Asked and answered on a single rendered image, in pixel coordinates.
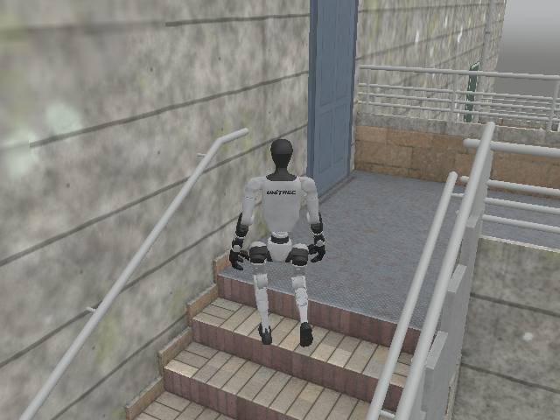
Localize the robot right thigh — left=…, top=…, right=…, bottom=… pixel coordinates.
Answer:
left=290, top=243, right=309, bottom=290

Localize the left robot foot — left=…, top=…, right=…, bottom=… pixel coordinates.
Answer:
left=258, top=324, right=272, bottom=345

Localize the robot left forearm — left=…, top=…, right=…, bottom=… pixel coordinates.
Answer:
left=231, top=213, right=249, bottom=252

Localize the robot left upper arm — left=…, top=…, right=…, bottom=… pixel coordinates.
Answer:
left=241, top=177, right=263, bottom=226

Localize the robot left hand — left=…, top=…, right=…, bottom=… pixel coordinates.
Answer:
left=229, top=249, right=249, bottom=270

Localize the robot right upper arm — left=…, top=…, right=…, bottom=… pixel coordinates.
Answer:
left=299, top=177, right=320, bottom=224

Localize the robot right forearm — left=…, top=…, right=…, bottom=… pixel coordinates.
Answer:
left=311, top=212, right=325, bottom=247

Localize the robot right hand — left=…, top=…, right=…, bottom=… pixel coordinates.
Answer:
left=307, top=242, right=326, bottom=263

